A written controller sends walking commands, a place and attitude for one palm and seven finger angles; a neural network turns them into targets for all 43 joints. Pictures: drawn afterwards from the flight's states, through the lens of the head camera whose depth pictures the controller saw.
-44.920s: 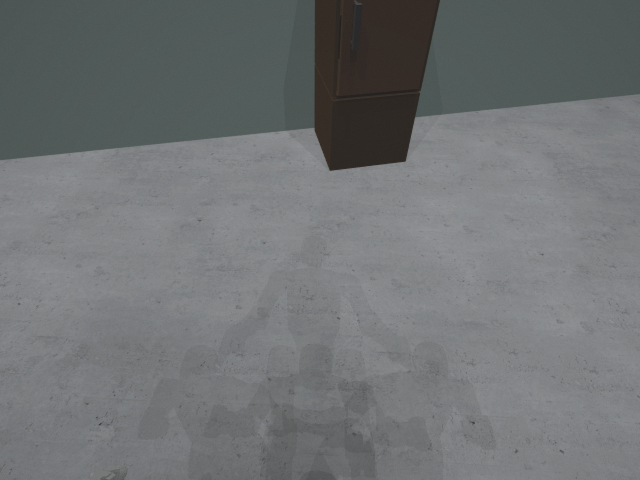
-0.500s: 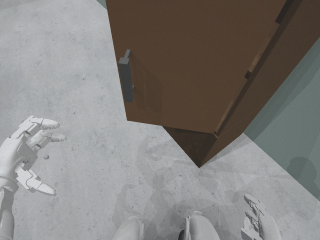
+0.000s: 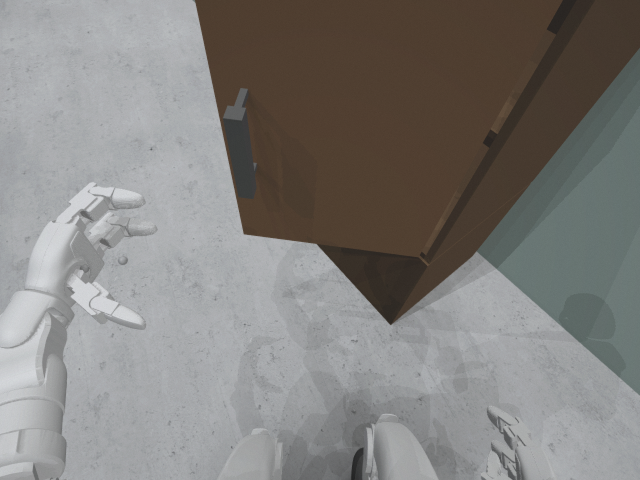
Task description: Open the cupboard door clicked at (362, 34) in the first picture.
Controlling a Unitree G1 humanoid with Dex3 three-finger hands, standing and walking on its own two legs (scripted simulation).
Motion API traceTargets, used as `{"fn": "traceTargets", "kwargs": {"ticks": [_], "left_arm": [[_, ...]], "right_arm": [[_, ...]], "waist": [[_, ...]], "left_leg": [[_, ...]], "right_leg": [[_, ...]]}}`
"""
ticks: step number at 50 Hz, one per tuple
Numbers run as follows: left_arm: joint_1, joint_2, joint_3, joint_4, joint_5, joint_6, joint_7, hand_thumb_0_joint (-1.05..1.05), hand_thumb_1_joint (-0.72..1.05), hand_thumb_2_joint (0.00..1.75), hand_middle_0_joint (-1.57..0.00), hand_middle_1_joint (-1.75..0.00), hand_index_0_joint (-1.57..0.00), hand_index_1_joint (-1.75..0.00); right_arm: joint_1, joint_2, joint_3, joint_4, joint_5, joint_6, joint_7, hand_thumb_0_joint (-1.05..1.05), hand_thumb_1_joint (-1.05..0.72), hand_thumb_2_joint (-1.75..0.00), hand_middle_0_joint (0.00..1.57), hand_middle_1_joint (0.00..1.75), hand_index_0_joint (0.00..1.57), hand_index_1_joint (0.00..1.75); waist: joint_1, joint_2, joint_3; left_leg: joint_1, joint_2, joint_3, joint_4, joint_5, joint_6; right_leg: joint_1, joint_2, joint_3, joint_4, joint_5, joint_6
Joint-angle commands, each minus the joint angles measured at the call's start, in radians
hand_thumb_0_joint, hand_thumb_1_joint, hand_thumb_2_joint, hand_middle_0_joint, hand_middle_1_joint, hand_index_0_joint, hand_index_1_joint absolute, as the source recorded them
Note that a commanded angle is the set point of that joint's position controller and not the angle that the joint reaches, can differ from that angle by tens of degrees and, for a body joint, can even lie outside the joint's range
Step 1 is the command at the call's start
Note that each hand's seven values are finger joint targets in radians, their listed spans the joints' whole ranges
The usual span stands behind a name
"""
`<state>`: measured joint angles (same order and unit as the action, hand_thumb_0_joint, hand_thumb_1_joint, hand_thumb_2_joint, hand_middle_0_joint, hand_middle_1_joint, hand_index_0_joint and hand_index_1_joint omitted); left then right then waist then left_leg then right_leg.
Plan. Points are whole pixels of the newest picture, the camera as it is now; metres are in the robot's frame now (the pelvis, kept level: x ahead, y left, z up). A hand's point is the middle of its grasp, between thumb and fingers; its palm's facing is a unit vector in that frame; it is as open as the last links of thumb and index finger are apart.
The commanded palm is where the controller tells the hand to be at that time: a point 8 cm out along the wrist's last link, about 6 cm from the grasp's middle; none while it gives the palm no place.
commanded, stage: move the hooked fingers beside the handle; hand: left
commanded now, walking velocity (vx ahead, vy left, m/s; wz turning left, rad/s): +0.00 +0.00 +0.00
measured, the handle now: (245, 146) +0.55 +0.13 +0.04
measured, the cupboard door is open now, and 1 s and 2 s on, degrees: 44 44 44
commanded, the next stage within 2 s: slide the fingers in behind the handle in 1.92 s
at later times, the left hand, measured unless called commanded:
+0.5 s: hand (158, 213) +0.42 +0.22 +0.05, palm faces -0.12 -0.99 -0.02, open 14.0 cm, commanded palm +0.41 +0.27 +0.05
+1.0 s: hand (185, 172) +0.49 +0.20 +0.05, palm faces -0.12 -0.99 -0.02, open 14.0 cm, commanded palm +0.48 +0.24 +0.04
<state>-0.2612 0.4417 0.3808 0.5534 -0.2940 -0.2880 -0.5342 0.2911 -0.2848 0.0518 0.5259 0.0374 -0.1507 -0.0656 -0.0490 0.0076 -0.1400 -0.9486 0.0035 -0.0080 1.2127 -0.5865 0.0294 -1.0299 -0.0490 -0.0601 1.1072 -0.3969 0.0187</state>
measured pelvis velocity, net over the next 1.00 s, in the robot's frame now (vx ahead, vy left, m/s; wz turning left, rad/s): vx -0.01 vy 0.00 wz -0.02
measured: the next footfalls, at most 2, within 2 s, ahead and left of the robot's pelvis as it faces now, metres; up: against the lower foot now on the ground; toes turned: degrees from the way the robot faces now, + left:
none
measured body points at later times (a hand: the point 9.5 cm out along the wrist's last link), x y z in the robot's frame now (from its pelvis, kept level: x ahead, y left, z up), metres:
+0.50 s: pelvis +0.00 -0.01 +0.00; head +0.11 +0.01 +0.43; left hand +0.42 +0.27 +0.06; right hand +0.10 -0.27 -0.10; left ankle +0.00 +0.10 -0.64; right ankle +0.07 -0.14 -0.64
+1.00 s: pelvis -0.01 +0.00 -0.02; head +0.13 +0.02 +0.41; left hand +0.49 +0.25 +0.06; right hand +0.03 -0.28 -0.12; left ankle +0.00 +0.10 -0.64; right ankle +0.07 -0.14 -0.64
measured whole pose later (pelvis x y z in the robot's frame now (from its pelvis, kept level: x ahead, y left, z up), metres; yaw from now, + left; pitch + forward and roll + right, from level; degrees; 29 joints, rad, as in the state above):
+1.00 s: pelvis -0.01 +0.00 -0.02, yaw -1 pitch +24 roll -3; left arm -0.85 0.56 0.41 1.10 -0.14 -0.38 -0.44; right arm 0.35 -0.30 0.06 0.60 0.01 0.00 -0.04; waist -0.16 0.01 -0.12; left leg -1.11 0.02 -0.01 1.28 -0.59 0.03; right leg -1.19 -0.04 -0.06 1.15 -0.38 0.01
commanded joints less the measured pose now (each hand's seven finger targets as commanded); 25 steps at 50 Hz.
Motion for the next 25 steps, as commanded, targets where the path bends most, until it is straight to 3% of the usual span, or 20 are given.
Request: {"fn": "traceTargets", "kwargs": {"ticks": [1, 3, 5, 9, 13, 17, 18, 20, 24, 25], "left_arm": [[-0.287, 0.272, 0.096, -0.149, -0.022, -0.081, -0.004, 0.0, -0.5, 0.3, -0.3, -1.2, -0.3, -1.2], [-0.284, 0.235, 0.065, -0.169, -0.025, -0.087, -0.007, 0.0, -0.5, 0.3, -0.3, -1.2, -0.3, -1.2], [-0.29, 0.25, 0.075, -0.143, -0.024, -0.087, -0.009, 0.0, -0.5, 0.3, -0.3, -1.2, -0.3, -1.2], [-0.358, 0.257, 0.081, -0.088, -0.016, -0.092, 0.008, 0.0, -0.5, 0.3, -0.3, -1.2, -0.3, -1.2], [-0.462, 0.245, 0.053, -0.06, 0.008, -0.114, 0.018, 0.0, -0.5, 0.3, -0.3, -1.2, -0.3, -1.2], [-0.541, 0.274, 0.062, 0.028, 0.03, -0.127, 0.023, 0.0, -0.5, 0.3, -0.3, -1.2, -0.3, -1.2], [-0.546, 0.262, 0.055, 0.033, 0.031, -0.126, 0.024, 0.0, -0.5, 0.3, -0.3, -1.2, -0.3, -1.2], [-0.594, 0.308, 0.082, 0.064, 0.037, -0.131, 0.025, 0.0, -0.5, 0.3, -0.3, -1.2, -0.3, -1.2], [-0.642, 0.288, 0.057, 0.086, 0.048, -0.135, 0.033, 0.0, -0.5, 0.3, -0.3, -1.2, -0.3, -1.2], [-0.659, 0.304, 0.069, 0.103, 0.054, -0.135, 0.037, 0.0, -0.5, 0.3, -0.3, -1.2, -0.3, -1.2]], "right_arm": [[0.049, -0.165, -0.082, -0.108, -0.002, -0.033, -0.014, 0.0, -0.9, -0.9, 0.2, 0.3, 0.2, 0.3], [0.05, -0.159, -0.085, -0.109, -0.003, -0.029, -0.008, 0.0, -0.9, -0.9, 0.2, 0.3, 0.2, 0.3], [0.066, -0.161, -0.086, -0.099, -0.004, -0.022, -0.004, 0.0, -0.9, -0.9, 0.2, 0.3, 0.2, 0.3], [0.068, -0.164, -0.085, -0.093, -0.005, -0.006, -0.003, 0.0, -0.9, -0.9, 0.2, 0.3, 0.2, 0.3], [0.076, -0.161, -0.086, -0.074, -0.008, 0.01, -0.003, 0.0, -0.9, -0.9, 0.2, 0.3, 0.2, 0.3], [0.09, -0.164, -0.084, -0.055, -0.008, 0.026, -0.005, 0.0, -0.9, -0.9, 0.2, 0.3, 0.2, 0.3], [0.091, -0.163, -0.084, -0.056, -0.009, 0.029, -0.003, 0.0, -0.9, -0.9, 0.2, 0.3, 0.2, 0.3], [0.102, -0.168, -0.082, -0.046, -0.011, 0.038, -0.003, 0.0, -0.9, -0.9, 0.2, 0.3, 0.2, 0.3], [0.11, -0.164, -0.081, -0.05, -0.012, 0.05, 0.003, 0.0, -0.9, -0.9, 0.2, 0.3, 0.2, 0.3], [0.117, -0.166, -0.082, -0.039, -0.015, 0.057, 0.005, 0.0, -0.9, -0.9, 0.2, 0.3, 0.2, 0.3]], "waist": [[0.009, 0.066, -0.366], [0.009, 0.094, -0.393], [0.008, 0.088, -0.395], [-0.006, 0.056, -0.358], [-0.019, 0.083, -0.382], [-0.025, 0.08, -0.377], [-0.026, 0.084, -0.396], [-0.024, 0.073, -0.418], [-0.032, 0.112, -0.432], [-0.033, 0.094, -0.451]], "left_leg": [[0.13, -0.004, -0.033, -0.222, 0.359, -0.03], [0.16, -0.003, -0.03, -0.221, 0.415, -0.033], [0.167, 0.002, -0.035, -0.215, 0.476, -0.04], [0.108, -0.003, -0.025, -0.208, 0.401, -0.028], [0.116, -0.004, -0.021, -0.204, 0.371, -0.023], [0.108, -0.002, -0.027, -0.199, 0.359, -0.023], [0.113, -0.003, -0.023, -0.194, 0.363, -0.02], [0.112, -0.001, -0.026, -0.186, 0.389, -0.023], [0.123, -0.003, -0.025, -0.174, 0.424, -0.022], [0.125, 0.001, -0.025, -0.17, 0.421, -0.022]], "right_leg": [[0.293, 0.051, 0.013, -0.102, 0.119, -0.05], [0.299, 0.048, 0.014, -0.102, 0.158, -0.048], [0.298, 0.051, 0.01, -0.095, 0.191, -0.049], [0.295, 0.054, 0.014, -0.095, 0.164, -0.05], [0.286, 0.048, 0.024, -0.099, 0.158, -0.046], [0.269, 0.05, 0.024, -0.093, 0.147, -0.049], [0.27, 0.05, 0.026, -0.093, 0.154, -0.047], [0.283, 0.052, 0.028, -0.083, 0.178, -0.05], [0.265, 0.054, 0.026, -0.073, 0.201, -0.052], [0.271, 0.053, 0.029, -0.075, 0.208, -0.048]]}}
